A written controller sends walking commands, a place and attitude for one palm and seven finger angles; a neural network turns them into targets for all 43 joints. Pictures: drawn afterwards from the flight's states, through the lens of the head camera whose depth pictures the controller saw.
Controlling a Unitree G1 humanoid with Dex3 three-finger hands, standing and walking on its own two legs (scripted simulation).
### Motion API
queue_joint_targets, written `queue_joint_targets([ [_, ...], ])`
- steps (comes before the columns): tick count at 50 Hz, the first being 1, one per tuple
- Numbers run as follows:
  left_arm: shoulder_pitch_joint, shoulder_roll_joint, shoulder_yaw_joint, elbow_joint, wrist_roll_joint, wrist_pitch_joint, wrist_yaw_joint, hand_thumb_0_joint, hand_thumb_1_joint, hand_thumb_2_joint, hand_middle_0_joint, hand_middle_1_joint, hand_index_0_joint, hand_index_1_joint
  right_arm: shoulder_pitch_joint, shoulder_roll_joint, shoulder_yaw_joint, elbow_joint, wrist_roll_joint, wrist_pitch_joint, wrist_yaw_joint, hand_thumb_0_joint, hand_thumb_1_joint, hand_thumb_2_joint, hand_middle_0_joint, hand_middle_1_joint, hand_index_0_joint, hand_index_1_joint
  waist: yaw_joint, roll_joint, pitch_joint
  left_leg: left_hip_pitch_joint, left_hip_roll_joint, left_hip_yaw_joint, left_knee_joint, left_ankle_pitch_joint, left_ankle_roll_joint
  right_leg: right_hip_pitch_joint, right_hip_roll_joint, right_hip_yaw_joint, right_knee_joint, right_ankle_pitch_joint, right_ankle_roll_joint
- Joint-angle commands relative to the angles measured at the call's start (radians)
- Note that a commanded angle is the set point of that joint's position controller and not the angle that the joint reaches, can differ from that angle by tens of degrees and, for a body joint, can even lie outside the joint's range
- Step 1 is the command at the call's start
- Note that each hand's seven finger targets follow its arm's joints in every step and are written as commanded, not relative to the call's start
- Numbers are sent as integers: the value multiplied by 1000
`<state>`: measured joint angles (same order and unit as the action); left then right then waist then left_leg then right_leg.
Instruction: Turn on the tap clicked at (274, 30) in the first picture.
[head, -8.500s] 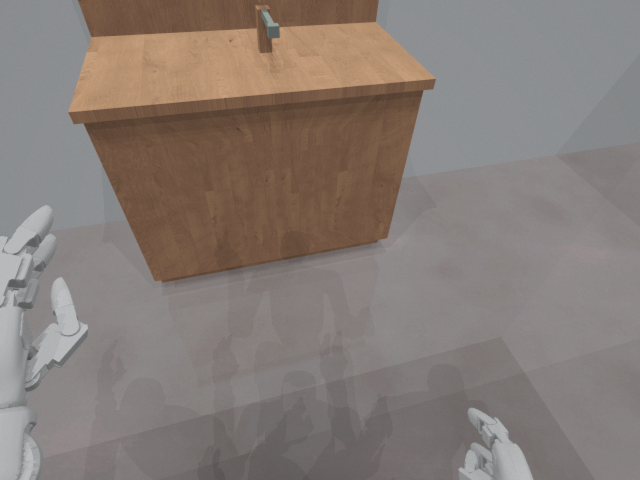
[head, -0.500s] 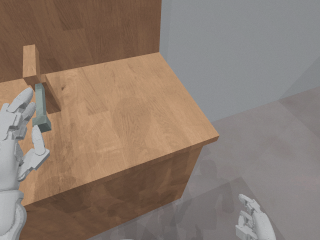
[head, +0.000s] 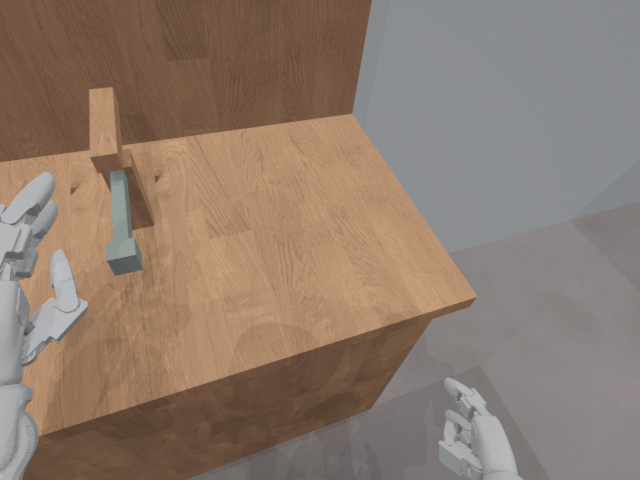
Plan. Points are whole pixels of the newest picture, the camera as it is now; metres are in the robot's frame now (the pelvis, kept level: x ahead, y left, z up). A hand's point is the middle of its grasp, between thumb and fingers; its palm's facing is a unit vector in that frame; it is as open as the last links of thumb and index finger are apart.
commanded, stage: come to a stop and stand still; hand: left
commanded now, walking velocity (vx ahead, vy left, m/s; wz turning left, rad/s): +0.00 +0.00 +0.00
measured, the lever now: (124, 256) +0.30 +0.25 +0.12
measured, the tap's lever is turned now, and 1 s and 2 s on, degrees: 0 0 0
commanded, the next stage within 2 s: look again from close up in 0.10 s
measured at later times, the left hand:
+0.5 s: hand (107, 296) +0.23 +0.23 +0.15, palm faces +0.36 -0.86 -0.37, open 7.4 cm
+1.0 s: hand (125, 330) +0.20 +0.20 +0.16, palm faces +0.32 -0.84 -0.45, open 7.4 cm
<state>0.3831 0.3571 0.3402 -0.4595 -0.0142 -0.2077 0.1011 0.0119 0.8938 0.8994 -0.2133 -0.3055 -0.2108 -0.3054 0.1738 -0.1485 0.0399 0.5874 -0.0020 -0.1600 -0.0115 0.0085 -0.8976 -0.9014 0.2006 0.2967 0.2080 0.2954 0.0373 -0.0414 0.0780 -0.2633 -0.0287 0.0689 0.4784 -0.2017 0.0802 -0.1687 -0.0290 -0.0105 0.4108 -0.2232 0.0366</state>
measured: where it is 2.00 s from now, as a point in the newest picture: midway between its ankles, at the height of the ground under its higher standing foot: outside the picture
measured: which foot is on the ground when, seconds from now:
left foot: down 0.00-1.00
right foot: down 0.00-1.00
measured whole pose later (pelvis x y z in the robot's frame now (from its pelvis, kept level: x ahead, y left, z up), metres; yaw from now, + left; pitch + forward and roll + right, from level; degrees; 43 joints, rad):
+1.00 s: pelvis -0.02 -0.04 +0.00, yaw +1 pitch +1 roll -2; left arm 0.46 0.41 0.39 -0.58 -0.07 -0.22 0.08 0.01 0.89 0.90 -0.21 -0.31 -0.21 -0.31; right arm 0.16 -0.17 0.01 0.53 0.00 -0.13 -0.02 0.01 -0.90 -0.90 0.20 0.30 0.21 0.30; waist 0.03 0.00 0.14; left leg -0.36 0.03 0.02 0.52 -0.18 0.02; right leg -0.25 0.03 -0.05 0.45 -0.21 -0.02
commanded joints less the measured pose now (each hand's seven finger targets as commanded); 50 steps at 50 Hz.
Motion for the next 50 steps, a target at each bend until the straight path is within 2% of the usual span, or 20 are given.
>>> queue_joint_targets([
  [1,-80,161,119,-248,-16,-78,20,0,900,900,-200,-300,-200,-300,-58,-160,-66,-155,6,-39,-17,0,-900,-900,200,300,200,300,-16,157,-181,88,144,-160,-154,79,-68,24,1,3,-18,91,-55],
  [5,-44,172,133,-256,-16,-72,24,0,900,900,-200,-300,-200,-300,-65,-165,-71,-161,13,-36,-15,0,-900,-900,200,300,200,300,-17,151,-198,114,137,-143,-135,129,-80,29,-5,10,-24,123,-57],
  [6,-26,140,102,-238,-20,-70,17,0,900,900,-200,-300,-200,-300,-52,-170,-72,-160,6,-29,-14,0,-900,-900,200,300,200,300,-18,130,-206,111,133,-141,-126,146,-74,36,-5,9,-34,143,-57],
  [10,-8,174,139,-226,-22,-57,25,0,900,900,-200,-300,-200,-300,-68,-171,-77,-165,18,-16,-19,0,-900,-900,200,300,200,300,-20,105,-209,127,122,-124,-102,190,-78,36,-19,22,-48,189,-55],
  [11,2,136,101,-194,-28,-55,17,0,900,900,-200,-300,-200,-300,-54,-174,-75,-163,12,-9,-19,0,-900,-900,200,300,200,300,-22,83,-197,113,119,-126,-104,174,-71,31,-18,18,-59,184,-55],
  [15,-16,193,148,-230,-28,-49,28,0,900,900,-200,-300,-200,-300,-80,-173,-78,-169,22,-3,-30,0,-900,-900,200,300,200,300,-20,93,-200,120,113,-119,-94,165,-65,36,-31,36,-64,200,-54],
  [16,-14,151,107,-223,-32,-52,22,0,900,900,-200,-300,-200,-300,-66,-177,-77,-166,15,2,-29,0,-900,-900,200,300,200,300,-22,84,-203,112,109,-118,-90,162,-57,43,-30,29,-68,205,-56],
  [20,-21,201,144,-269,-31,-50,34,0,900,900,-200,-300,-200,-300,-86,-174,-80,-167,24,-3,-36,0,-900,-900,200,300,200,300,-19,117,-206,128,110,-119,-86,164,-58,36,-38,41,-60,205,-56],
  [21,-4,158,108,-238,-36,-50,28,0,900,900,-200,-300,-200,-300,-70,-178,-77,-165,15,2,-34,0,-900,-900,200,300,200,300,-19,93,-196,108,108,-120,-92,151,-53,42,-32,31,-67,197,-55],
  [29,16,174,128,-219,-39,-44,29,0,900,900,-200,-300,-200,-300,-61,-178,-86,-168,22,9,-36,0,-900,-900,200,300,200,300,-22,91,-178,88,111,-129,-97,106,-52,42,-41,46,-75,174,-59],
  [30,29,191,150,-208,-36,-37,35,0,900,900,-200,-300,-200,-300,-79,-176,-84,-164,26,11,-38,0,-900,-900,200,300,200,300,-20,85,-179,103,112,-124,-98,111,-51,30,-40,46,-79,169,-57],
  [31,26,150,110,-200,-43,-38,28,0,900,900,-200,-300,-200,-300,-67,-175,-77,-166,19,15,-38,0,-900,-900,200,300,200,300,-22,59,-172,99,114,-129,-105,124,-50,28,-30,33,-85,174,-53],
  [35,-6,192,142,-234,-42,-41,29,0,900,900,-200,-300,-200,-300,-84,-169,-80,-178,27,7,-44,0,-900,-900,200,300,200,300,-17,101,-145,109,158,-141,-120,192,-60,-13,-15,29,-51,167,-43],
  [36,-14,156,108,-227,-48,-44,21,0,900,900,-200,-300,-200,-300,-67,-172,-75,-178,18,14,-41,0,-900,-900,200,300,200,300,-16,109,-150,93,166,-150,-135,192,-55,-1,-3,16,-40,151,-40],
  [40,-7,203,156,-287,-42,-58,24,0,900,900,-200,-300,-200,-300,-70,-164,-84,-187,19,-4,-35,0,-900,-900,200,300,200,300,-8,174,-195,113,214,-168,-116,284,-50,-9,-5,6,25,110,-44],
  [41,7,160,118,-278,-49,-57,16,0,900,900,-200,-300,-200,-300,-59,-164,-80,-188,10,1,-30,0,-900,-900,200,300,200,300,-10,165,-204,95,220,-176,-124,264,-40,-1,-2,0,27,76,-41],
  [44,40,190,154,-331,-49,-77,12,0,900,900,-200,-300,-200,-300,-45,-163,-93,-199,8,-18,-24,0,-900,-900,200,300,200,300,-9,207,-197,55,251,-207,-99,265,-33,-8,-14,-1,34,45,-57],
  [46,77,175,151,-322,-54,-80,6,0,900,900,-200,-300,-200,-300,-44,-163,-88,-193,3,-16,-20,0,-900,-900,200,300,200,300,-10,186,-203,34,252,-208,-90,238,-27,-14,-9,-4,31,37,-61],
  [47,61,210,182,-366,-55,-93,3,0,900,900,-200,-300,-200,-300,-40,-165,-101,-202,6,-28,-23,0,-900,-900,200,300,200,300,-11,185,-200,9,260,-218,-71,222,-29,-9,-16,2,40,58,-71],
  [50,118,229,225,-328,-63,-86,2,0,900,900,-200,-300,-200,-300,-33,-162,-106,-194,12,-27,-29,0,-900,-900,200,300,200,300,-14,116,-225,10,210,-170,4,101,-46,-32,-46,50,-15,136,-89],
])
